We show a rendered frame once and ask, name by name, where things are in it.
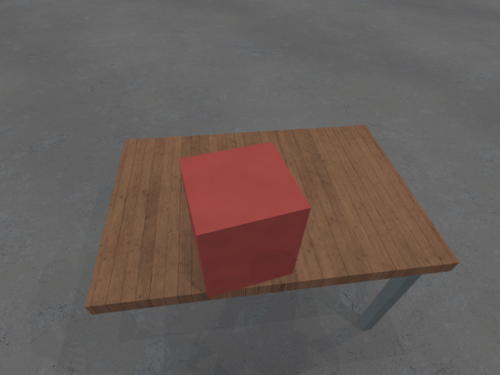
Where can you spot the table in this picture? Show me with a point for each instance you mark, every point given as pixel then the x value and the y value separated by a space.
pixel 364 223

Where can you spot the carton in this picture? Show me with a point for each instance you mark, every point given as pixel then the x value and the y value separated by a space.
pixel 247 213

